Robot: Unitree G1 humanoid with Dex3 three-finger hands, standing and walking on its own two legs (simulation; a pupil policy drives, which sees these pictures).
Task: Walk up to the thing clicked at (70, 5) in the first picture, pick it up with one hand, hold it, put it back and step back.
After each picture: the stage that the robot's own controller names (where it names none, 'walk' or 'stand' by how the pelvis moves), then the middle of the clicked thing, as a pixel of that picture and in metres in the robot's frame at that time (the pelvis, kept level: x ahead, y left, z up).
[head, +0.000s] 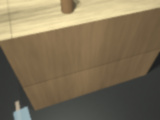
stand; out of the picture +0.82 +0.08 +0.13
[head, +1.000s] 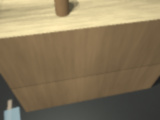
rise first; out of the picture +0.74 +0.14 +0.15
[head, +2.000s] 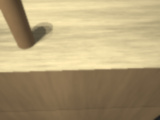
stand; (16, 17) +0.50 +0.26 +0.14
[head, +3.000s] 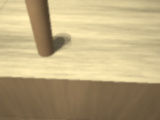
stand; (41, 27) +0.51 +0.17 +0.13
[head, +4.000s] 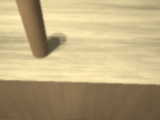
stand; (35, 28) +0.49 +0.18 +0.13
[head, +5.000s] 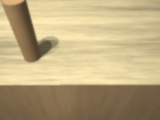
stand; (24, 32) +0.48 +0.22 +0.12
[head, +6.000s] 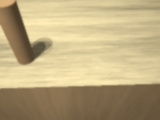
stand; (16, 34) +0.47 +0.24 +0.12
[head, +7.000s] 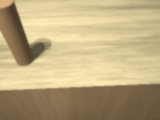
rise first; (15, 36) +0.46 +0.24 +0.12
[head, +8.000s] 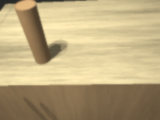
rise first; (35, 36) +0.49 +0.22 +0.13
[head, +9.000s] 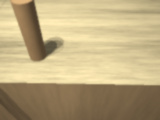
go down; (31, 31) +0.49 +0.21 +0.13
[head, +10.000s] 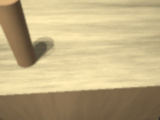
go down; (18, 35) +0.45 +0.21 +0.14
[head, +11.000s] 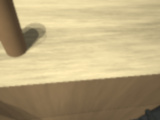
close in; (5, 21) +0.46 +0.21 +0.15
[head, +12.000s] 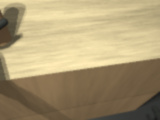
close; out of the picture +0.52 +0.24 +0.18
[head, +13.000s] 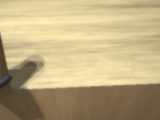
lift; out of the picture +0.33 +0.26 +0.17
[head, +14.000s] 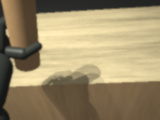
lift; (22, 23) +0.32 +0.16 +0.31
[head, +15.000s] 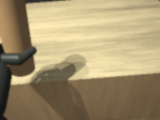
hold; (14, 29) +0.34 +0.17 +0.27
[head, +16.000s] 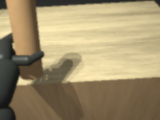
crouch; (26, 35) +0.37 +0.17 +0.24
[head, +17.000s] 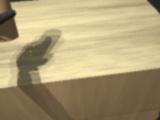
crouch; out of the picture +0.47 +0.22 +0.30
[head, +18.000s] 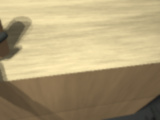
lower; out of the picture +0.48 +0.24 +0.16
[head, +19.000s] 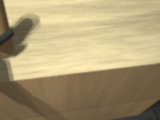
lower; out of the picture +0.48 +0.23 +0.17
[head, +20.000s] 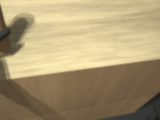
lower; out of the picture +0.49 +0.23 +0.17
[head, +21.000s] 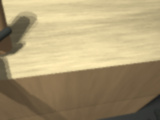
lower; out of the picture +0.49 +0.23 +0.17
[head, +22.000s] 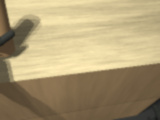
loosen; out of the picture +0.49 +0.23 +0.17
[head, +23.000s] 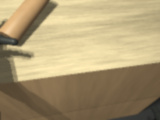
withdraw; (27, 13) +0.59 +0.16 +0.09
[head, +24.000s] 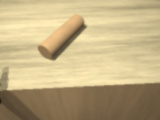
sink last; (63, 35) +0.57 +0.11 +0.05
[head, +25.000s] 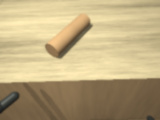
stand; (69, 33) +0.58 +0.09 +0.04
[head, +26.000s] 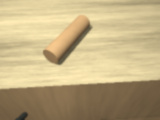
stand; (68, 37) +0.54 +0.07 +0.04
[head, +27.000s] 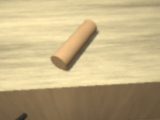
stand; (75, 42) +0.51 +0.04 +0.04
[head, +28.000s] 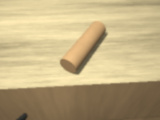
stand; (84, 45) +0.50 +0.00 +0.04
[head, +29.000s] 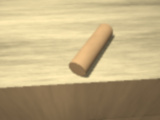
walk; (92, 47) +0.48 -0.03 +0.04
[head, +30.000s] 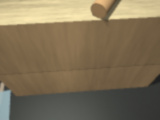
walk; out of the picture +0.71 -0.12 +0.06
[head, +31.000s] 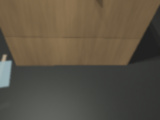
stand; out of the picture +1.08 -0.14 +0.05
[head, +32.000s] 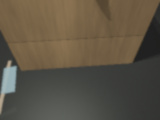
stand; out of the picture +1.05 -0.14 +0.06
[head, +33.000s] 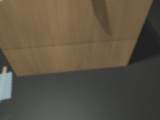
stand; out of the picture +1.03 -0.13 +0.04
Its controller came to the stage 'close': yes
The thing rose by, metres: 0.21
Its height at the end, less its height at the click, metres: -0.09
